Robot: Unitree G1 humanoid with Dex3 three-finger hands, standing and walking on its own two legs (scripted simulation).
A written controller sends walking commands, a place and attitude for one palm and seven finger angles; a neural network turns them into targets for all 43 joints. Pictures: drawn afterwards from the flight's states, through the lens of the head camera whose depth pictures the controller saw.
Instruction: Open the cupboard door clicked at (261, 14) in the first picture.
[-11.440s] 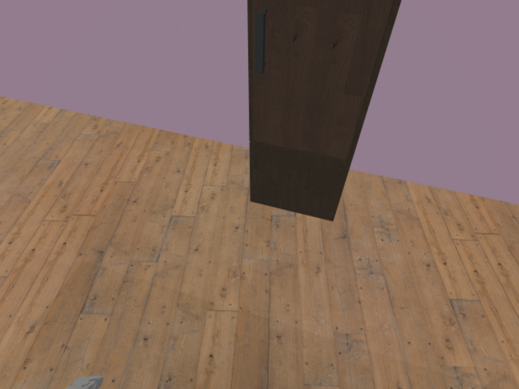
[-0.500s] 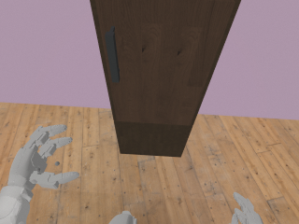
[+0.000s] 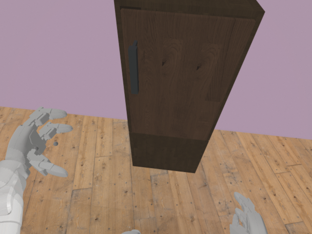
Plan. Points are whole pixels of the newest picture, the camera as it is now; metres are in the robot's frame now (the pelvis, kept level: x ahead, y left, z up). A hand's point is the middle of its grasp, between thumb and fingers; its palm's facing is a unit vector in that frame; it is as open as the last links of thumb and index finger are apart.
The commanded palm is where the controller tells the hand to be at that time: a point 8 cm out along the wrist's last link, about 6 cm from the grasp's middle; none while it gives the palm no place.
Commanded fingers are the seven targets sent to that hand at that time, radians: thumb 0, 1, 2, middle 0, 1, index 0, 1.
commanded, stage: raise the hand with hooked fingers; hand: left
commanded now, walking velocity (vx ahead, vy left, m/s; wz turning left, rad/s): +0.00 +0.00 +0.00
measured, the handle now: (135, 68) +0.61 +0.13 +0.09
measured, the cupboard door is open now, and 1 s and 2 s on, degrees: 0 0 0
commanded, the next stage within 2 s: move the hooked fingers beside the handle in 0.60 s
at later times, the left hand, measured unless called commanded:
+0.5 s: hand (69, 137) +0.29 +0.24 +0.11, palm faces +0.00 -1.00 -0.03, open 14.0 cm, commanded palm +0.27 +0.29 +0.12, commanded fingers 0.00 -0.50 0.30 -0.30 -1.20 -0.30 -1.20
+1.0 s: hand (83, 119) +0.35 +0.22 +0.11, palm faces -0.02 -1.00 +0.00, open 14.0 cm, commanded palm +0.33 +0.27 +0.12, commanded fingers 0.00 -0.50 0.30 -0.30 -1.20 -0.30 -1.20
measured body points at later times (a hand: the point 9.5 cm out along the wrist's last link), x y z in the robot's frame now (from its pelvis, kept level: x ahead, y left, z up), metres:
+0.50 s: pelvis +0.01 -0.03 +0.00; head +0.01 -0.04 +0.45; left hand +0.29 +0.29 +0.12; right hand +0.16 -0.28 -0.07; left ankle +0.09 +0.07 -0.72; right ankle -0.03 -0.13 -0.72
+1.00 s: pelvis +0.01 -0.03 +0.00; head +0.03 -0.04 +0.45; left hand +0.34 +0.28 +0.12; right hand +0.16 -0.29 -0.08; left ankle +0.09 +0.07 -0.72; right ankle -0.03 -0.13 -0.72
